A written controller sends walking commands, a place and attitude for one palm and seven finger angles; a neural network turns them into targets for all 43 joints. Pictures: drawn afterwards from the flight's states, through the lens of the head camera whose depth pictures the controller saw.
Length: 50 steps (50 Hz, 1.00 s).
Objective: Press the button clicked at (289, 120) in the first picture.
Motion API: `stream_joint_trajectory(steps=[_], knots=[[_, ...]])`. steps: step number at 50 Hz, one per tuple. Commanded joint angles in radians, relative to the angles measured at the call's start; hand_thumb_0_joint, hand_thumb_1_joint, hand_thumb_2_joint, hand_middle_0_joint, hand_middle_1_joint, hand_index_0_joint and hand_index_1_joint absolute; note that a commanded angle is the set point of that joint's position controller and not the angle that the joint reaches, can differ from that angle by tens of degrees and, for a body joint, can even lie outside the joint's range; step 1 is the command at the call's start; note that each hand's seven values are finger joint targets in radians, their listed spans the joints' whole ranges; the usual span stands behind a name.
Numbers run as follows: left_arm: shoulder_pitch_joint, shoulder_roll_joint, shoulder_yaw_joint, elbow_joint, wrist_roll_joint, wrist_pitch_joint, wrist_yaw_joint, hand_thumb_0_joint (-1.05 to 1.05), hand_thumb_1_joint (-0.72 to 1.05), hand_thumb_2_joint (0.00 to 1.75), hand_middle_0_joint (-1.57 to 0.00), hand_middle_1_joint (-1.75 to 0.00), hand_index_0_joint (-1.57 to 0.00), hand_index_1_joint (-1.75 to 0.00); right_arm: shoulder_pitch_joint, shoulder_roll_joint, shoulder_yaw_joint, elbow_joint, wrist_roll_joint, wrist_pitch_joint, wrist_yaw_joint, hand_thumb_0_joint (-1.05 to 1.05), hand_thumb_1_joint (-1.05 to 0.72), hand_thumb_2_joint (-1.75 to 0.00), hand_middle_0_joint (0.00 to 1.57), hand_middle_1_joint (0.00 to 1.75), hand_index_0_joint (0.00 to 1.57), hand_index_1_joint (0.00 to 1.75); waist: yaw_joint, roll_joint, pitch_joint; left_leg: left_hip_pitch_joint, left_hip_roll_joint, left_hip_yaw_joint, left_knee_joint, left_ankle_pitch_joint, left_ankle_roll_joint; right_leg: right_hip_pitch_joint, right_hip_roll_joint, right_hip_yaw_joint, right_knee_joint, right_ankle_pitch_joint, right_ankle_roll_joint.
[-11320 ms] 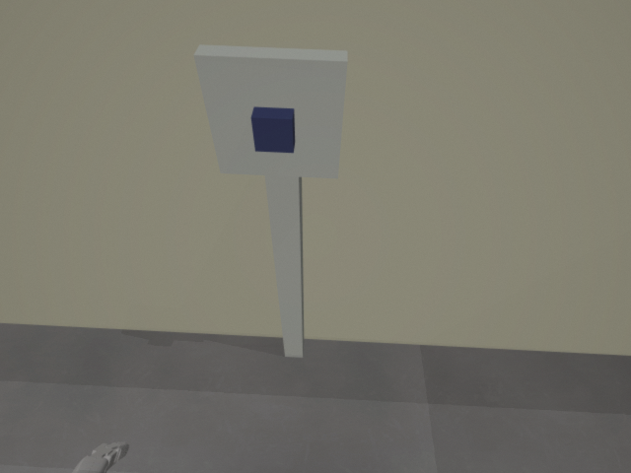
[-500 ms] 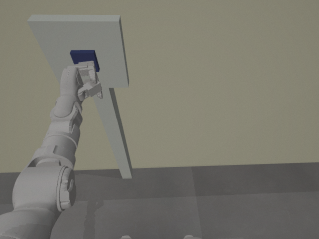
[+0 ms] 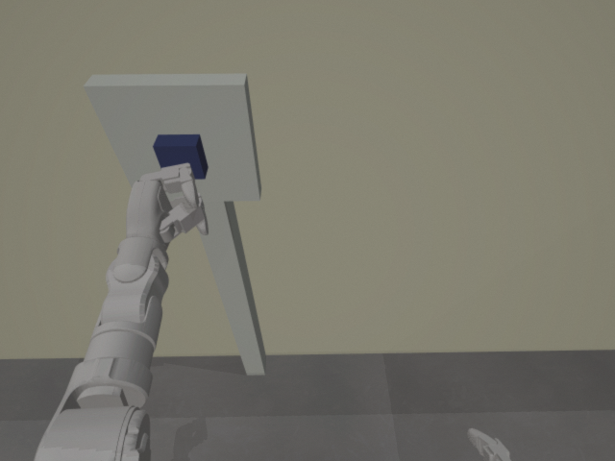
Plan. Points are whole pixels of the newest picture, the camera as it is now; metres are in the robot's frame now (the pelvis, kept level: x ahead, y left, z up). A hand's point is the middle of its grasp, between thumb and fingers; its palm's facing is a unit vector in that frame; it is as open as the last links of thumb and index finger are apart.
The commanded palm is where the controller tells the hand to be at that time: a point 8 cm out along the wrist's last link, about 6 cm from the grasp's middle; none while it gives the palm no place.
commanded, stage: pull the fist back off the button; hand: left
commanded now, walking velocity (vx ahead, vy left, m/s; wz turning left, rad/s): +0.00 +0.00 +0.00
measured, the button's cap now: (182, 155) +0.48 +0.19 +0.16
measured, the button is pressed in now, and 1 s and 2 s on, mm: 0 0 0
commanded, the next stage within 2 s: draw the hand back to the body in 0.44 s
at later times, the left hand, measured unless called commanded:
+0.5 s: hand (195, 245) +0.34 +0.15 +0.13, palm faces +0.04 -1.00 -0.02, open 3.1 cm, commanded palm +0.31 +0.20 +0.13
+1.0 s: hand (147, 280) +0.28 +0.18 +0.15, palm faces +0.07 -1.00 -0.04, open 3.1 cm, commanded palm +0.24 +0.23 +0.16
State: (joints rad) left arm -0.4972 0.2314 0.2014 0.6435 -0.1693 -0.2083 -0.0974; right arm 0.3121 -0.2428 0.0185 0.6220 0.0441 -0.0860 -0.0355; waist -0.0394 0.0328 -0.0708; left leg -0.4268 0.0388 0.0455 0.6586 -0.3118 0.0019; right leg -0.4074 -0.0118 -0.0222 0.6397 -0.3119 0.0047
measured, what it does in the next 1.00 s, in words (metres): stands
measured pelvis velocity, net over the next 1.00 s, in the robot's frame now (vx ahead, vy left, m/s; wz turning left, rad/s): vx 0.01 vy -0.02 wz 0.04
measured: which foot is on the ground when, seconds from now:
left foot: down 0.00-1.00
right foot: down 0.00-1.00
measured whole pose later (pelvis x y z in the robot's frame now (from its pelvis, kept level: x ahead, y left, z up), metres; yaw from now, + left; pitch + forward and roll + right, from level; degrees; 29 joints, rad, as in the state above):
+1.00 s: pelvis +0.01 -0.02 +0.01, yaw +2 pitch -2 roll +0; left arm 0.06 0.24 0.20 -0.08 -0.26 0.08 -0.18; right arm 0.22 -0.25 0.04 0.59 0.05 -0.08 -0.09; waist 0.03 0.06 -0.05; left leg -0.23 0.04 0.01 0.55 -0.28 -0.02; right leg -0.19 -0.01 -0.06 0.53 -0.30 -0.01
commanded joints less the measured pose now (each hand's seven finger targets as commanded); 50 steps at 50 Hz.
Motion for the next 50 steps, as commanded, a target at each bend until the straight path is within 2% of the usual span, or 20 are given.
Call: stream_joint_trajectory(steps=[1, 5, 6, 12, 14, 18, 19, 20, 23, 24, 25, 27, 29, 32, 34, 36, 39, 42, 45, 50], knots=[[-0.249, 0.132, 0.011, -0.369, -0.029, -0.007, -0.011, 0.00, 0.90, 0.90, -1.30, -1.50, -1.30, -1.50, -0.086, -0.131, -0.045, -0.159, 0.009, -0.044, -0.002, 0.00, -0.90, -0.90, 0.20, 0.30, 0.20, 0.30, 0.039, -0.032, -0.251, 0.175, -0.030, -0.023, -0.098, 0.220, 0.023, 0.126, 0.034, -0.026, -0.085, 0.288, -0.024], [-0.136, 0.120, 0.011, -0.485, -0.037, 0.062, -0.010, 0.00, 0.90, 0.90, -1.30, -1.50, -1.30, -1.50, -0.125, -0.124, -0.042, -0.181, 0.011, -0.036, -0.006, 0.00, -0.90, -0.90, 0.20, 0.30, 0.20, 0.30, 0.046, -0.057, -0.218, 0.184, -0.033, -0.016, -0.108, 0.249, 0.025, 0.152, 0.027, -0.027, -0.097, 0.332, -0.019], [-0.145, 0.116, 0.000, -0.524, -0.036, 0.074, -0.008, 0.00, 0.90, 0.90, -1.30, -1.50, -1.30, -1.50, -0.132, -0.123, -0.040, -0.183, 0.011, -0.033, -0.009, 0.00, -0.90, -0.90, 0.20, 0.30, 0.20, 0.30, 0.038, -0.059, -0.212, 0.192, -0.034, -0.017, -0.109, 0.248, 0.025, 0.151, 0.026, -0.027, -0.101, 0.332, -0.017], [-0.084, 0.054, -0.069, -0.747, -0.030, 0.099, -0.003, 0.00, 0.90, 0.90, -1.30, -1.50, -1.30, -1.50, -0.163, -0.102, -0.035, -0.194, 0.005, -0.042, -0.017, 0.00, -0.90, -0.90, 0.20, 0.30, 0.20, 0.30, 0.033, 0.012, -0.258, 0.286, -0.037, -0.028, -0.095, 0.348, 0.022, 0.172, 0.026, -0.033, -0.093, 0.409, -0.021], [-0.004, 0.075, -0.050, -0.727, -0.034, 0.117, -0.005, 0.00, 0.90, 0.90, -1.30, -1.50, -1.30, -1.50, -0.165, -0.108, -0.031, -0.189, 0.000, -0.038, -0.019, 0.00, -0.90, -0.90, 0.20, 0.30, 0.20, 0.30, 0.033, -0.033, -0.236, 0.269, -0.038, -0.029, -0.096, 0.340, 0.023, 0.183, 0.027, -0.036, -0.100, 0.406, -0.019], [0.025, 0.053, -0.069, -0.720, -0.034, 0.170, -0.012, 0.00, 0.90, 0.90, -1.30, -1.50, -1.30, -1.50, -0.187, -0.103, -0.023, -0.189, 0.002, -0.021, -0.024, 0.00, -0.90, -0.90, 0.20, 0.30, 0.20, 0.30, 0.031, -0.029, -0.179, 0.249, -0.043, -0.033, -0.110, 0.299, 0.019, 0.169, 0.023, -0.042, -0.111, 0.377, -0.019], [0.029, 0.072, -0.053, -0.702, -0.033, 0.183, -0.009, 0.00, 0.90, 0.90, -1.30, -1.50, -1.30, -1.50, -0.187, -0.107, -0.023, -0.187, 0.000, -0.015, -0.028, 0.00, -0.90, -0.90, 0.20, 0.30, 0.20, 0.30, 0.027, -0.078, -0.172, 0.242, -0.044, -0.032, -0.107, 0.286, 0.024, 0.170, 0.024, -0.040, -0.120, 0.364, -0.015], [0.019, 0.079, -0.042, -0.718, -0.032, 0.192, -0.006, 0.00, 0.90, 0.90, -1.30, -1.50, -1.30, -1.50, -0.196, -0.104, -0.021, -0.192, 0.001, -0.011, -0.029, 0.00, -0.90, -0.90, 0.20, 0.30, 0.20, 0.30, 0.035, -0.051, -0.176, 0.241, -0.046, -0.033, -0.113, 0.287, 0.022, 0.176, 0.020, -0.039, -0.119, 0.362, -0.018], [0.004, 0.055, -0.061, -0.768, -0.030, 0.197, 0.001, 0.00, 0.90, 0.90, -1.30, -1.50, -1.30, -1.50, -0.208, -0.093, -0.016, -0.200, -0.003, -0.010, -0.031, 0.00, -0.90, -0.90, 0.20, 0.30, 0.20, 0.30, 0.040, -0.007, -0.207, 0.272, -0.047, -0.036, -0.111, 0.323, 0.018, 0.187, 0.019, -0.042, -0.111, 0.386, -0.023], [0.002, 0.061, -0.061, -0.769, -0.032, 0.190, 0.006, 0.00, 0.90, 0.90, -1.30, -1.50, -1.30, -1.50, -0.205, -0.096, -0.015, -0.197, -0.006, -0.010, -0.030, 0.00, -0.90, -0.90, 0.20, 0.30, 0.20, 0.30, 0.034, -0.046, -0.207, 0.268, -0.045, -0.038, -0.107, 0.323, 0.021, 0.193, 0.021, -0.041, -0.115, 0.385, -0.020], [0.013, 0.054, -0.063, -0.785, -0.031, 0.183, 0.006, 0.00, 0.90, 0.90, -1.30, -1.50, -1.30, -1.50, -0.209, -0.091, -0.015, -0.199, -0.006, -0.011, -0.028, 0.00, -0.90, -0.90, 0.20, 0.30, 0.20, 0.30, 0.042, -0.014, -0.216, 0.277, -0.045, -0.038, -0.109, 0.334, 0.019, 0.196, 0.020, -0.040, -0.110, 0.394, -0.023], [0.015, 0.040, -0.078, -0.770, -0.030, 0.176, 0.009, 0.00, 0.90, 0.90, -1.30, -1.50, -1.30, -1.50, -0.209, -0.091, -0.014, -0.196, -0.007, -0.013, -0.029, 0.00, -0.90, -0.90, 0.20, 0.30, 0.20, 0.30, 0.037, -0.031, -0.203, 0.275, -0.044, -0.038, -0.109, 0.324, 0.018, 0.187, 0.021, -0.041, -0.112, 0.388, -0.021], [0.069, 0.071, -0.047, -0.764, -0.031, 0.173, 0.010, 0.00, 0.90, 0.90, -1.30, -1.50, -1.30, -1.50, -0.207, -0.096, -0.014, -0.195, -0.009, -0.012, -0.027, 0.00, -0.90, -0.90, 0.20, 0.30, 0.20, 0.30, 0.049, -0.057, -0.200, 0.257, -0.044, -0.040, -0.118, 0.308, 0.019, 0.206, 0.022, -0.041, -0.118, 0.369, -0.021], [0.135, 0.102, -0.002, -0.773, -0.037, 0.192, 0.004, 0.00, 0.90, 0.90, -1.30, -1.50, -1.30, -1.50, -0.227, -0.092, -0.013, -0.209, -0.007, -0.005, -0.028, 0.00, -0.90, -0.90, 0.20, 0.30, 0.20, 0.30, 0.073, -0.047, -0.199, 0.245, -0.049, -0.025, -0.137, 0.291, 0.020, 0.236, 0.017, -0.033, -0.129, 0.377, -0.020], [0.211, 0.143, 0.046, -0.773, -0.047, 0.206, -0.001, 0.00, 0.90, 0.90, -1.30, -1.50, -1.30, -1.50, -0.234, -0.095, -0.013, -0.213, -0.006, 0.001, -0.029, 0.00, -0.90, -0.90, 0.20, 0.30, 0.20, 0.30, 0.087, -0.086, -0.184, 0.224, -0.047, -0.021, -0.145, 0.287, 0.024, 0.263, 0.017, -0.031, -0.139, 0.378, -0.018], [0.229, 0.145, 0.056, -0.822, -0.057, 0.217, -0.012, 0.00, 0.90, 0.90, -1.30, -1.50, -1.30, -1.50, -0.249, -0.090, -0.011, -0.225, -0.001, 0.004, -0.032, 0.00, -0.90, -0.90, 0.20, 0.30, 0.20, 0.30, 0.090, -0.062, -0.175, 0.227, -0.048, -0.014, -0.155, 0.290, 0.025, 0.275, 0.014, -0.025, -0.146, 0.396, -0.017], [0.218, 0.144, 0.049, -0.880, -0.072, 0.218, -0.030, 0.00, 0.90, 0.90, -1.30, -1.50, -1.30, -1.50, -0.257, -0.091, -0.009, -0.227, 0.001, -0.008, -0.038, 0.00, -0.90, -0.90, 0.20, 0.30, 0.20, 0.30, 0.074, -0.063, -0.143, 0.237, -0.048, -0.014, -0.160, 0.259, 0.029, 0.258, 0.019, -0.023, -0.168, 0.351, -0.013], [0.240, 0.140, 0.043, -0.936, -0.084, 0.211, -0.052, 0.00, 0.90, 0.90, -1.30, -1.50, -1.30, -1.50, -0.257, -0.090, -0.009, -0.224, 0.005, -0.028, -0.044, 0.00, -0.90, -0.90, 0.20, 0.30, 0.20, 0.30, 0.070, 0.006, -0.135, 0.263, -0.049, -0.015, -0.166, 0.234, 0.027, 0.236, 0.020, -0.023, -0.180, 0.310, -0.014], [0.257, 0.139, 0.035, -0.937, -0.101, 0.218, -0.079, 0.00, 0.90, 0.90, -1.30, -1.50, -1.30, -1.50, -0.249, -0.099, -0.011, -0.216, 0.009, -0.049, -0.053, 0.00, -0.90, -0.90, 0.20, 0.30, 0.20, 0.30, 0.055, -0.037, -0.100, 0.259, -0.048, -0.023, -0.168, 0.195, 0.030, 0.210, 0.023, -0.022, -0.201, 0.255, -0.008], [0.338, 0.159, 0.056, -0.976, -0.115, 0.252, -0.103, 0.00, 0.90, 0.90, -1.30, -1.50, -1.30, -1.50, -0.252, -0.103, -0.008, -0.218, 0.013, -0.074, -0.063, 0.00, -0.90, -0.90, 0.20, 0.30, 0.20, 0.30, 0.067, -0.037, -0.084, 0.257, -0.050, -0.032, -0.183, 0.152, 0.028, 0.199, 0.021, -0.026, -0.218, 0.182, -0.007]])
